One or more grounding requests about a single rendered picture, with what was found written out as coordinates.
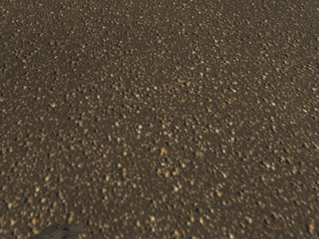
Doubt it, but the left robot hand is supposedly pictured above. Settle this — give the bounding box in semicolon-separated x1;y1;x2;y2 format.
30;223;84;239

